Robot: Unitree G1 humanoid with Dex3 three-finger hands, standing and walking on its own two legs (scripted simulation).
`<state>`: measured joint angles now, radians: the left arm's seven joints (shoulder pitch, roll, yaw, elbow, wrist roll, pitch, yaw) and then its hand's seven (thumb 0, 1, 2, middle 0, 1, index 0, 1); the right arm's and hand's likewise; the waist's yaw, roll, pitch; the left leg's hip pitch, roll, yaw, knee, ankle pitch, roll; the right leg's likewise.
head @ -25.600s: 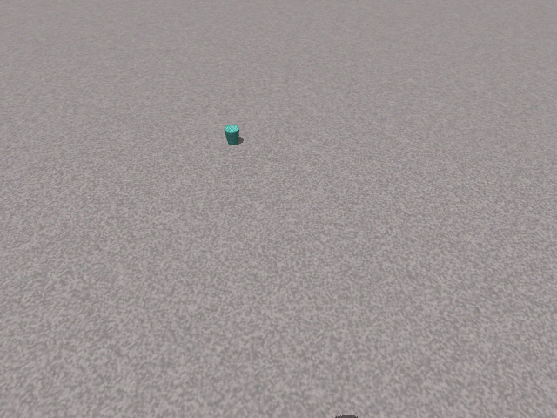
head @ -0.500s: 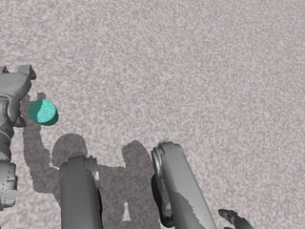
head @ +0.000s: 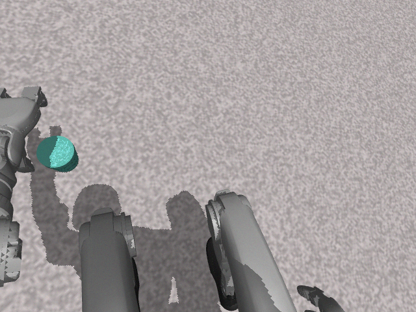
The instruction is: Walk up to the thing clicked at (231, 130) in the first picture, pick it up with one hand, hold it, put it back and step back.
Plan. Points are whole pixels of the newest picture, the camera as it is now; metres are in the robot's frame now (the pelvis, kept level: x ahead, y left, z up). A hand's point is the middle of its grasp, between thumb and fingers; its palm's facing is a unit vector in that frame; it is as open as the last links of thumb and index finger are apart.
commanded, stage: withdraw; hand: left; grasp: from above
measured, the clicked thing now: (61, 156) +0.50 +0.29 -0.35
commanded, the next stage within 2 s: rest palm in 1.14 s
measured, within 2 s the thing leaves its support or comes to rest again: neither
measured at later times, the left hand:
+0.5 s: hand (25, 138) +0.48 +0.29 -0.14, palm faces -0.44 -0.04 -0.90, open 14.1 cm
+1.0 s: hand (21, 139) +0.48 +0.30 -0.14, palm faces -0.43 -0.04 -0.90, open 14.1 cm
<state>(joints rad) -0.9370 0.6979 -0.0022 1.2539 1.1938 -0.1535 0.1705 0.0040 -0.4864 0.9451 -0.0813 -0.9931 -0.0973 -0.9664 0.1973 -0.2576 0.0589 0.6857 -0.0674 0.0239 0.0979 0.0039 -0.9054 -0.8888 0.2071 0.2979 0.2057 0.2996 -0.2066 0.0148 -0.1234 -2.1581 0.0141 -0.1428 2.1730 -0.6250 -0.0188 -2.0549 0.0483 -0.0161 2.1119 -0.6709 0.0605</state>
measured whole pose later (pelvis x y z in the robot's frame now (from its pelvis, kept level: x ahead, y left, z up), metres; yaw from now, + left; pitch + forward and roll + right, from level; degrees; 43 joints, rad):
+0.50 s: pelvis +0.00 +0.00 +0.00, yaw +0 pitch +35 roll -8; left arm -0.93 0.71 0.03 1.24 1.22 -0.17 0.21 0.00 -0.48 0.94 -0.08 -0.99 -0.10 -0.96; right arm 0.19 -0.26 0.05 0.69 -0.08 0.02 0.10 0.00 -0.90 -0.89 0.21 0.30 0.21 0.30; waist -0.21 0.01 -0.11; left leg -2.17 0.01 -0.15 2.19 -0.63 -0.02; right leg -2.07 0.05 -0.02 2.13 -0.68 0.07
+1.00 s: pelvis +0.00 +0.00 -0.01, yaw +0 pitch +35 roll -8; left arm -0.94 0.73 0.05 1.27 1.24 -0.19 0.23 0.00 -0.49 0.95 -0.08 -0.99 -0.10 -0.96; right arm 0.18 -0.27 0.05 0.69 -0.08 0.01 0.10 0.00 -0.90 -0.89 0.21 0.30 0.21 0.30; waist -0.22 0.00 -0.11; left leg -2.19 0.01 -0.15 2.20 -0.63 -0.02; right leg -2.08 0.05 -0.02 2.14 -0.68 0.06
